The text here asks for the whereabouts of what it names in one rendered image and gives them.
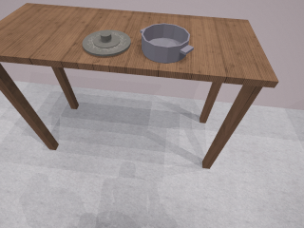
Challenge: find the pot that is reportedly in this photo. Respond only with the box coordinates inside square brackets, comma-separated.
[140, 23, 194, 64]

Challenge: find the table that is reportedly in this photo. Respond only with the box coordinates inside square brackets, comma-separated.
[0, 3, 278, 169]

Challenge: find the lid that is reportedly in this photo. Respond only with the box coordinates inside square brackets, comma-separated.
[82, 29, 131, 57]

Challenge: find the knob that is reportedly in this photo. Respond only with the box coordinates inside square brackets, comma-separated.
[100, 31, 112, 41]

